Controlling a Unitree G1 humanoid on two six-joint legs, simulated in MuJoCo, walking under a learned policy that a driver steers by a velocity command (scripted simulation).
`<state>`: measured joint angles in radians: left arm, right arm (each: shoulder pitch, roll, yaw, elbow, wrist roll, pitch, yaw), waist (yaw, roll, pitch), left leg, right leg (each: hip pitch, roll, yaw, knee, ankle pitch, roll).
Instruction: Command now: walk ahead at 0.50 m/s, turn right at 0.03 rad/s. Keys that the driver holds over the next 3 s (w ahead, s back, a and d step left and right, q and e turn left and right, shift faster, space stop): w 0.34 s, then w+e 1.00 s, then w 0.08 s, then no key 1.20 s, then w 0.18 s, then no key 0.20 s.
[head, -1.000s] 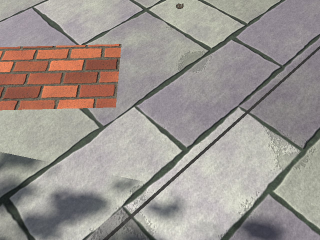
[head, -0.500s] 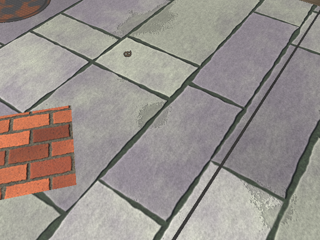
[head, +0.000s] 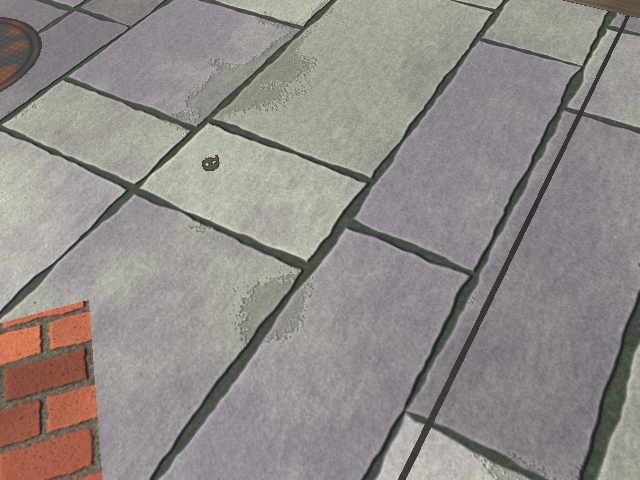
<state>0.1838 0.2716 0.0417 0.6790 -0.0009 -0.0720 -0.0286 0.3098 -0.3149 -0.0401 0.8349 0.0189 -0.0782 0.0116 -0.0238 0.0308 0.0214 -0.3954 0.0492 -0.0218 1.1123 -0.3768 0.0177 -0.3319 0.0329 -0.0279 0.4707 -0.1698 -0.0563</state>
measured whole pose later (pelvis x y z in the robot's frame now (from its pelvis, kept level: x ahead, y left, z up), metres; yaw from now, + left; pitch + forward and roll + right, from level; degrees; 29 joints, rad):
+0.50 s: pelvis +0.27 +0.06 -0.01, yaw -2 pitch +2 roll +0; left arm 0.37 0.29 0.05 0.86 -0.03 -0.06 0.00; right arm 0.11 -0.26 -0.03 0.75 0.00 -0.09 0.03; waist 0.03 -0.02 0.04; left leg -0.40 0.00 0.07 0.53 -0.16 0.05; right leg -0.31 0.00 0.07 1.11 -0.44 -0.03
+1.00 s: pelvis +0.53 -0.02 -0.02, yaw -18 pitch +1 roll +1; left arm 0.12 0.29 0.08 0.69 -0.02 -0.04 -0.04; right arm 0.26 -0.30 -0.06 0.87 0.01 -0.06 -0.01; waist -0.02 0.00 0.07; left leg -0.16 0.06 0.09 1.02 -0.50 -0.02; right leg -0.48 0.04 -0.05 0.64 -0.19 -0.11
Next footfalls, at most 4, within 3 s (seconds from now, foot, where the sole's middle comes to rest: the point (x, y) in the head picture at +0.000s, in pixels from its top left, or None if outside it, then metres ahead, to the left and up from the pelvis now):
0.40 left None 0.39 0.15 -0.77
0.94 right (401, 403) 0.64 -0.13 -0.77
1.42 left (359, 276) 0.98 -0.06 -0.77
1.82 right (462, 294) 0.92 -0.31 -0.77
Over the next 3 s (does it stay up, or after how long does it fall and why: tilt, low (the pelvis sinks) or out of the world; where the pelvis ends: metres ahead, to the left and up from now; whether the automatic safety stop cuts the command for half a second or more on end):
stays up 0.95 -0.23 0.00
